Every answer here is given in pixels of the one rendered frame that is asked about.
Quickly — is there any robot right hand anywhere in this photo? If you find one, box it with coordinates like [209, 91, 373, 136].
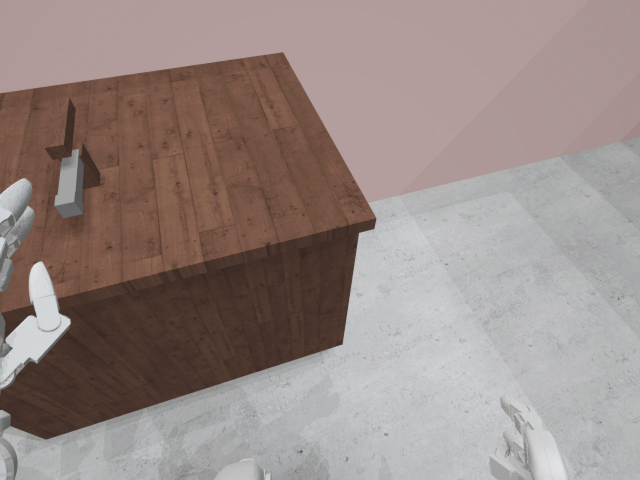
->
[489, 396, 570, 480]

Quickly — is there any robot left hand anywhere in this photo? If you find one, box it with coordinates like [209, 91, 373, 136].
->
[0, 178, 71, 393]

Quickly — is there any counter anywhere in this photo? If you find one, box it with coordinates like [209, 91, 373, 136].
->
[0, 52, 376, 440]

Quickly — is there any tap lever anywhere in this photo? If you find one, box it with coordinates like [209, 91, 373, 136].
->
[54, 149, 84, 218]

